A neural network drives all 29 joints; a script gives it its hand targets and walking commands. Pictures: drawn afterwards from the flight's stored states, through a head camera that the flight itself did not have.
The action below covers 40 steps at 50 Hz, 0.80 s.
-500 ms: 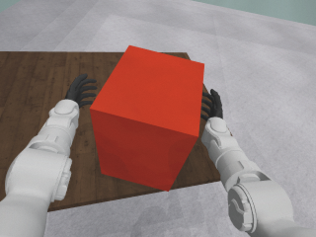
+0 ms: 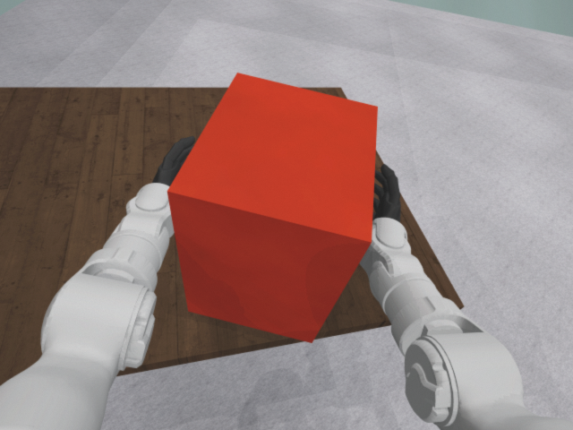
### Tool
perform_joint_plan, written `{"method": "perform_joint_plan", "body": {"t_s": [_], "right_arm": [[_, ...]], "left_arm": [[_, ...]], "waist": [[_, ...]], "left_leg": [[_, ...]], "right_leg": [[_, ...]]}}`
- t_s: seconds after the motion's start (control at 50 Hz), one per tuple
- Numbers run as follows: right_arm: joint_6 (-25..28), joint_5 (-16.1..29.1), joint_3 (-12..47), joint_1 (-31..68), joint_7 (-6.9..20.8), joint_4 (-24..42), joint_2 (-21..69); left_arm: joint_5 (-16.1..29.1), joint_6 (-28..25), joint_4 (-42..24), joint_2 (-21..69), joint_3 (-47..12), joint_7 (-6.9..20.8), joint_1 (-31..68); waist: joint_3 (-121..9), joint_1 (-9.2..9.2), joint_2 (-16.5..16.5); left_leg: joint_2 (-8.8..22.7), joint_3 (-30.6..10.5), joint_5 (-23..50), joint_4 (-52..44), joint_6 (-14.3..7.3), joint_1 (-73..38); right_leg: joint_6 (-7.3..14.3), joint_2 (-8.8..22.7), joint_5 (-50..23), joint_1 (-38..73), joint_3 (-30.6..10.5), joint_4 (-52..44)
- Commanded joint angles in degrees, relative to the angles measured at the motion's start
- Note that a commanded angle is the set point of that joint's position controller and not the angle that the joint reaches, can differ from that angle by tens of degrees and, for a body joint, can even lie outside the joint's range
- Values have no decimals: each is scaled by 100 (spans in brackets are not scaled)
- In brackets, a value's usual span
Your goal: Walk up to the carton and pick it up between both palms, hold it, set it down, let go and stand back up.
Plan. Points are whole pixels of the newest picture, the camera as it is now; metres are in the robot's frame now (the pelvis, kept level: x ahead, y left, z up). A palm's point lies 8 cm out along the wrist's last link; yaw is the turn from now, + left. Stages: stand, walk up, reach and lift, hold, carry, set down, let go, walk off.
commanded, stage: reach and lift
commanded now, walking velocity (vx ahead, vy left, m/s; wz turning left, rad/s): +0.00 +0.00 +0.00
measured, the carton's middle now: (276, 215) +0.44 -0.03 +0.03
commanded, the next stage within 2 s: none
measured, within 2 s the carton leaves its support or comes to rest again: leaves its support in 1.76 s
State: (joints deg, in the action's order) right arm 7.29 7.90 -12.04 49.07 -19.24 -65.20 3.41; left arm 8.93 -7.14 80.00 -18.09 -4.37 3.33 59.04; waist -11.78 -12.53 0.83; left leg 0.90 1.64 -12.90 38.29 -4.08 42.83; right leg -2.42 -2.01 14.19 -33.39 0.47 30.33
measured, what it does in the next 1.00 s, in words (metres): stands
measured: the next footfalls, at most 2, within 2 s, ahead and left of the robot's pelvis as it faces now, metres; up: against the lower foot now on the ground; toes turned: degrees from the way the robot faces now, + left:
none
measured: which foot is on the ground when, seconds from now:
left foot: down 0.00-1.00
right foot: down 0.00-1.00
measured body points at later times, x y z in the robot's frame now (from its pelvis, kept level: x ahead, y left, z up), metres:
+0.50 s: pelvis +0.01 +0.00 +0.01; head +0.07 +0.06 +0.46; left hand +0.48 +0.13 +0.07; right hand +0.40 -0.17 +0.07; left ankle +0.05 +0.06 -0.72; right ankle -0.01 -0.16 -0.72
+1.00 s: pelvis +0.03 -0.02 +0.03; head +0.08 +0.04 +0.47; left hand +0.48 +0.13 +0.08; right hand +0.40 -0.17 +0.07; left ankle +0.05 +0.06 -0.72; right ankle -0.01 -0.15 -0.72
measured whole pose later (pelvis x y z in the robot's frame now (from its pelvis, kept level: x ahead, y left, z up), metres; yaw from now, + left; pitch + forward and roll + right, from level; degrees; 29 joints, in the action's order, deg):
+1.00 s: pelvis +0.03 -0.02 +0.03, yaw +1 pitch +7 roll -2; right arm 23.0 -23.1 -40.0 40.4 -15.1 -61.6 12.0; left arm -23.1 -10.2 71.4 -10.1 23.1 10.6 52.3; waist -1.2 -5.8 4.8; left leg -0.3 2.5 -9.6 23.6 -2.7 21.1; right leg -1.3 -0.7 10.4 -11.9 0.8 15.5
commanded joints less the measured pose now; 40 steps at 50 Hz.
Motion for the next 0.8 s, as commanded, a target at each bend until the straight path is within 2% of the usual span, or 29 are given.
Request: {"method": "perform_joint_plan", "body": {"t_s": [0.0, 0.12, 0.14, 0.16, 0.18, 0.22, 0.24, 0.26, 0.28, 0.32, 0.34, 0.36, 0.38, 0.42, 0.44, 0.46, 0.5, 0.52, 0.54, 0.56, 0.58, 0.6, 0.62, 0.66, 0.68, 0.7, 0.74, 0.76, 0.78], "right_arm": [[316, -290, -96, 2275, -60, 782, -228], [512, -720, -330, 2305, -37, 807, 132], [512, -702, -248, 2839, 154, 1421, 302], [516, -963, -600, 2782, 193, 1470, 309], [455, -1168, -706, 2682, 217, 1238, 219], [442, -1318, -848, 2563, 272, 1060, 282], [414, -1364, -812, 2458, 307, 915, 451], [500, -1484, -1024, 2389, 290, 857, 400], [537, -1605, -1021, 2438, 340, 790, 657], [726, -1940, -1234, 2319, 419, 812, 915], [843, -2118, -1341, 2294, 486, 784, 1046], [894, -2226, -1354, 2214, 583, 592, 1143], [941, -2355, -1296, 2227, 731, 541, 1510], [1078, -2810, -1444, 2196, 973, 412, 2125], [1127, -2996, -1376, 2249, 1124, 502, 2609], [1197, -3173, -1460, 2281, 1228, 477, 2746], [1348, -3393, -1356, 2538, 1427, 746, 3320], [1372, -3479, -1314, 2412, 1492, 694, 3412], [1353, -3509, -1201, 2249, 1524, 604, 3557], [1381, -3597, -1336, 2284, 1501, 549, 3554], [1359, -3593, -1130, 2024, 1547, 466, 3635], [1388, -3660, -1221, 1977, 1520, 431, 3666], [1400, -3715, -1254, 1860, 1468, 278, 3630], [1460, -3734, -1184, 1801, 1397, 259, 3766], [1492, -3664, -1080, 1794, 1416, 247, 3736], [1560, -3627, -1067, 1824, 1418, 269, 3711], [1707, -3646, -1117, 1921, 1389, 331, 3712], [1739, -3716, -1190, 1885, 1355, 227, 3734], [1742, -3763, -1164, 1857, 1316, 158, 3735]], "left_arm": [[-338, -238, -1227, -123, 279, 16, 3211], [-637, -220, -1490, 194, 487, 133, 3251], [-596, -321, -1596, 250, 695, 45, 3348], [-620, -356, -1615, 262, 622, 34, 3458], [-721, -333, -1322, 235, 744, 37, 3314], [-879, -331, -1291, 384, 789, 45, 3248], [-996, -304, -1181, 444, 918, 82, 3127], [-1073, -336, -1288, 481, 904, 78, 3201], [-1169, -327, -1178, 741, 993, 144, 3152], [-1337, -459, -1337, 835, 1153, 250, 3223], [-1518, -532, -1388, 1010, 1237, 307, 3230], [-1742, -587, -1325, 1027, 1453, 356, 3229], [-1962, -620, -1260, 1310, 1564, 425, 3179], [-2480, -661, -980, 1917, 1815, 573, 3000], [-2661, -682, -884, 2412, 1887, 678, 2922], [-2831, -685, -805, 2619, 1953, 734, 2931], [-3016, -723, -700, 3329, 1980, 810, 2842], [-3087, -756, -587, 3507, 2004, 837, 2694], [-3161, -812, -550, 3538, 2153, 872, 2626], [-3160, -820, -620, 3646, 2074, 878, 2754], [-3273, -852, -575, 3632, 2290, 874, 2520], [-3269, -829, -652, 3682, 2157, 891, 2557], [-3285, -790, -652, 3671, 2214, 918, 2462], [-3285, -762, -832, 3708, 2184, 985, 2576], [-3312, -707, -810, 3798, 2200, 979, 2318], [-3319, -688, -947, 3847, 2124, 959, 2295], [-3226, -691, -1007, 3948, 1960, 922, 2316], [-3196, -718, -1032, 3925, 1922, 929, 2453], [-3232, -709, -905, 3843, 2009, 967, 2428]], "waist": [[-2910, -49, -1249], [-2951, -53, -1221], [-3071, 498, -1249], [-3290, 88, -1100], [-2932, 104, -1108], [-2822, 118, -1133], [-2639, 215, -1037], [-2803, 69, -1211], [-2578, 120, -1154], [-2766, 46, -948], [-2826, 39, -1040], [-2638, 204, -1157], [-2495, 304, -1039], [-2260, 324, -1060], [-2200, 425, -942], [-2069, 415, -1036], [-2234, 591, -984], [-2274, 549, -894], [-2141, 603, -712], [-2266, 453, -799], [-2046, 682, -631], [-2103, 460, -621], [-1840, 407, -551], [-1757, 437, -569], [-1614, 576, -613], [-1730, 581, -689], [-1964, 515, -583], [-1885, 407, -503], [-1745, 430, -392]], "left_leg": [[273, -429, 1622, -83, 683, -3908], [278, -337, 1668, -166, 699, -4018], [239, -341, 1534, -306, 662, -3810], [235, -378, 1304, -329, 640, -3827], [250, -383, 1157, -409, 630, -3780], [299, -352, 1020, -529, 620, -3826], [301, -309, 1021, -582, 550, -3813], [299, -319, 1080, -582, 620, -3832], [330, -341, 1136, -630, 609, -3924], [282, -270, 1386, -593, 624, -3971], [261, -264, 1538, -606, 662, -4060], [250, -209, 1778, -642, 698, -4200], [245, -185, 1764, -713, 665, -4270], [198, -137, 1928, -767, 699, -4304], [209, -142, 1889, -866, 676, -4394], [212, -103, 2010, -890, 735, -4461], [235, -84, 2283, -906, 786, -4652], [246, -80, 2591, -884, 822, -4805], [207, -29, 2671, -881, 776, -4703], [220, -53, 2673, -929, 822, -4669], [182, 31, 2743, -949, 752, -4671], [192, 11, 2809, -970, 781, -4734], [196, 16, 2836, -984, 782, -4756], [175, 117, 2866, -995, 803, -4710], [212, 108, 3063, -1032, 814, -4713], [235, 106, 3249, -1045, 857, -4818], [258, 95, 3433, -998, 906, -4893], [218, 109, 3288, -1015, 872, -4834], [186, 159, 3065, -1069, 816, -4659]], "right_leg": [[241, -8, -1368, -747, 416, -465], [216, 28, -1386, -573, 436, -570], [242, 98, -840, -504, 458, -555], [182, 83, -920, -427, 458, -572], [197, 107, -892, -387, 463, -555], [200, 121, -827, -276, 470, -575], [196, 149, -851, -154, 450, -607], [205, 143, -937, -186, 461, -621], [221, 145, -923, -181, 496, -671], [162, 144, -1191, -22, 516, -700], [165, 157, -1286, 60, 518, -750], [187, 154, -1344, 209, 503, -780], [173, 146, -1228, 340, 522, -853], [184, 134, -1388, 594, 532, -898], [164, 104, -1314, 735, 573, -961], [189, 74, -1386, 734, 543, -984], [235, 25, -1403, 814, 590, -1096], [222, -22, -1597, 925, 575, -1103], [196, -18, -1760, 1157, 526, -1121], [193, -23, -1838, 1206, 545, -1095], [190, -3, -1847, 1380, 484, -1108], [140, -16, -2001, 1392, 502, -1123], [132, -19, -2006, 1432, 502, -1153], [114, 24, -2123, 1525, 434, -1239], [150, -11, -2169, 1623, 445, -1235], [167, -51, -2189, 1630, 468, -1269], [182, -76, -2137, 1552, 493, -1328], [159, -54, -2191, 1565, 491, -1349], [118, 4, -2232, 1714, 447, -1344]]}}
